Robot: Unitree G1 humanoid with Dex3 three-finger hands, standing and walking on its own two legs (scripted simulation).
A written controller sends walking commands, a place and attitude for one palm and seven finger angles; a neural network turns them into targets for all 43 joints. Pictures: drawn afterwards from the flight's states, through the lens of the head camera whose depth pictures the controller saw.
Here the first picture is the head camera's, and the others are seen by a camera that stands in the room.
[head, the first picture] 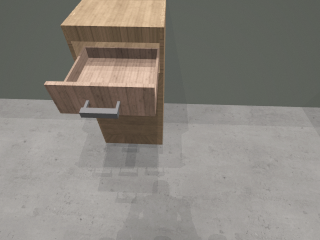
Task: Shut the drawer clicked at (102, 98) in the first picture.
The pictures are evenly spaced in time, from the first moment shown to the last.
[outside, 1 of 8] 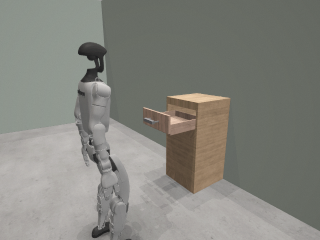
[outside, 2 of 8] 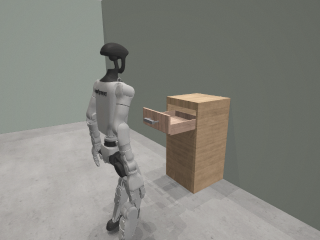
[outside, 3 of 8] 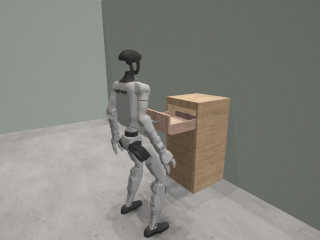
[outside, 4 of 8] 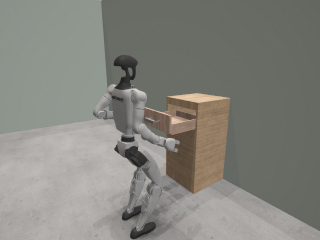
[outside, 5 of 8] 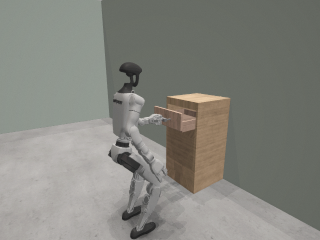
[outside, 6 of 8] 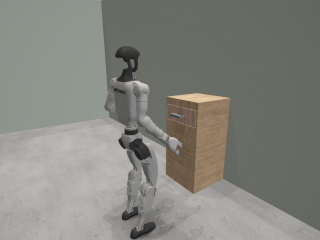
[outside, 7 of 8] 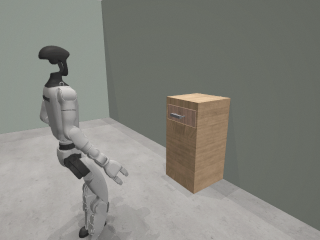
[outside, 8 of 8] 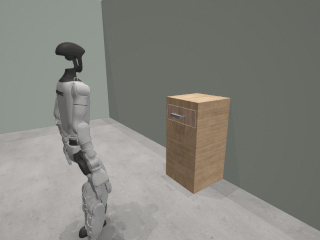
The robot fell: no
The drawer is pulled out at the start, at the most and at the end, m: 0.30 0.30 0.00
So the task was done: yes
